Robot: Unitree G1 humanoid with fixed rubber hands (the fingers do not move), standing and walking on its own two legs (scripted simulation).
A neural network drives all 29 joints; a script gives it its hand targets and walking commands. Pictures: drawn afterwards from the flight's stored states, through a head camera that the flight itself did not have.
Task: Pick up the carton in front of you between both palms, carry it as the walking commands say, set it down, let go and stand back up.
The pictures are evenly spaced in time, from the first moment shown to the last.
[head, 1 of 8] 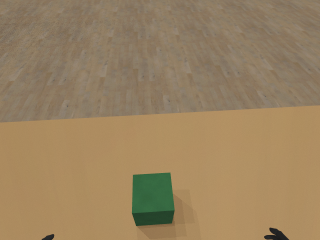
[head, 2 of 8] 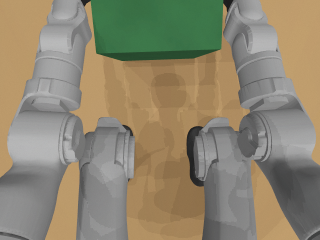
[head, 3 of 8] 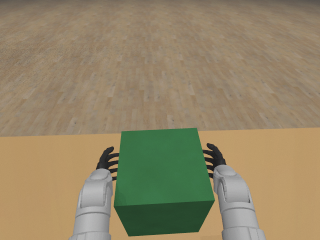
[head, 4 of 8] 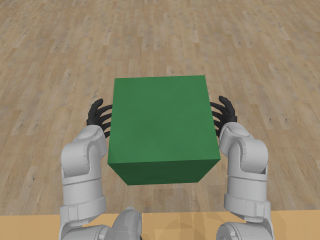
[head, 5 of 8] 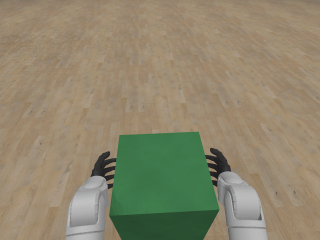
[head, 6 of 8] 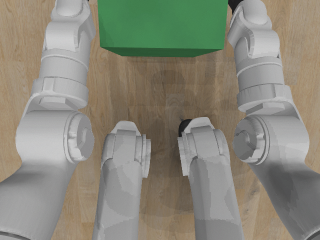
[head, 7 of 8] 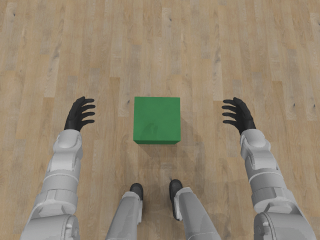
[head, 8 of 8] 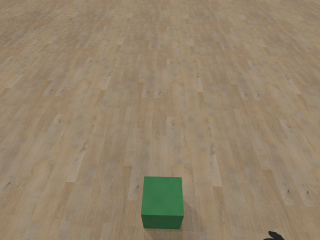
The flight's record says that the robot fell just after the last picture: no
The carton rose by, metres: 0.68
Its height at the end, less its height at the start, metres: -0.07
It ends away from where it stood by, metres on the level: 2.31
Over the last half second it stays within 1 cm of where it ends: yes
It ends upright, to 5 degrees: yes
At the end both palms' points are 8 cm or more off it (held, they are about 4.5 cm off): yes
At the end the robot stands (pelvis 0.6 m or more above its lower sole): yes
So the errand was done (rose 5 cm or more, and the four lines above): yes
